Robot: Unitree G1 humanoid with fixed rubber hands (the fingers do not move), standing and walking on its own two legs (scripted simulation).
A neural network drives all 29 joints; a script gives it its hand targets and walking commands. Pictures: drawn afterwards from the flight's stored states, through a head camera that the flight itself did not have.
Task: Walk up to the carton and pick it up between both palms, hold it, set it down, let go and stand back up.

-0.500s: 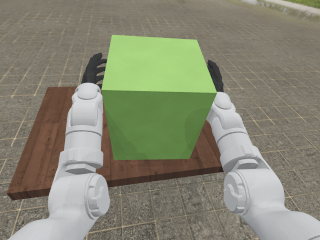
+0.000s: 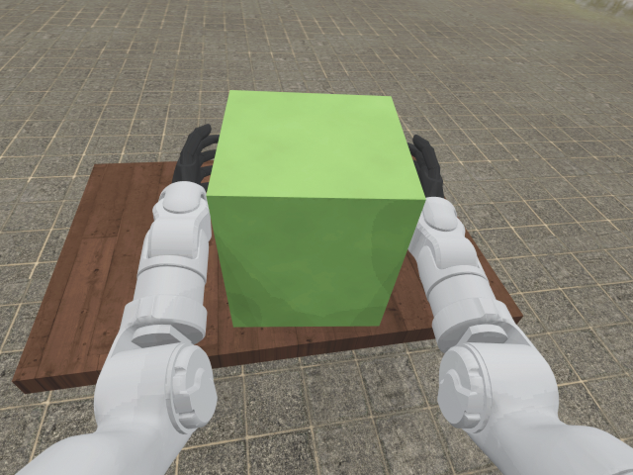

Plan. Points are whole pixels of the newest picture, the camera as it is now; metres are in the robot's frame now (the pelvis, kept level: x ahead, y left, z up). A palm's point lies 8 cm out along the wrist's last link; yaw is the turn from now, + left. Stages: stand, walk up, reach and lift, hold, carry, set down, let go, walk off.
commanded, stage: set down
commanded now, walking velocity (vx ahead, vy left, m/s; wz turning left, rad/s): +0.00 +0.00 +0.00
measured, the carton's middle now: (309, 215) +0.41 -0.01 +0.13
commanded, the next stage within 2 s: none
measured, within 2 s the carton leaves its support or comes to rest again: rests again in 1.40 s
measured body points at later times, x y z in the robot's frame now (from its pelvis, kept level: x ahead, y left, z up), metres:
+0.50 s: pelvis +0.01 +0.00 +0.00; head +0.00 +0.03 +0.45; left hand +0.44 +0.14 +0.14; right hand +0.42 -0.16 +0.14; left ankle +0.01 +0.12 -0.75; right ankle -0.01 -0.12 -0.75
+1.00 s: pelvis +0.01 +0.00 +0.00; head +0.02 +0.02 +0.45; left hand +0.44 +0.13 +0.12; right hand +0.42 -0.17 +0.12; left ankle +0.01 +0.12 -0.75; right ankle -0.01 -0.12 -0.75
